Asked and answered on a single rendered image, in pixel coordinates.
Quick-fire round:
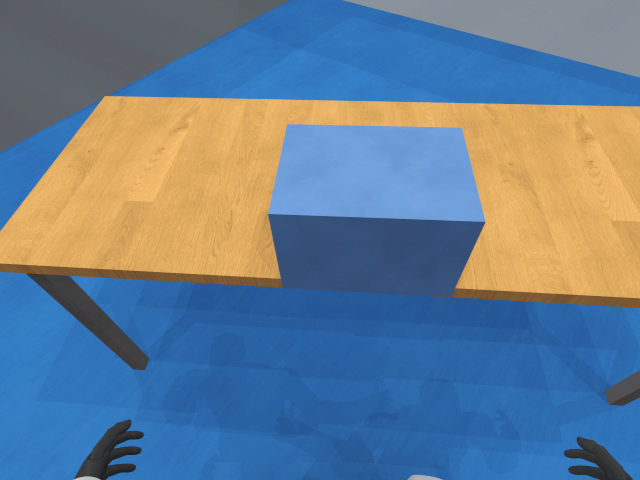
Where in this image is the table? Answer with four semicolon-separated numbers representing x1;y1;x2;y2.
0;96;640;406

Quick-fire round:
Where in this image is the carton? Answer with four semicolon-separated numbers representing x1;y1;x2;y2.
268;124;486;297

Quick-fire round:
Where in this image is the robot left hand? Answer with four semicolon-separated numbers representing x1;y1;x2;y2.
74;419;144;480

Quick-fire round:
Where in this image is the robot right hand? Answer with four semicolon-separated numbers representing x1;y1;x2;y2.
564;437;633;480

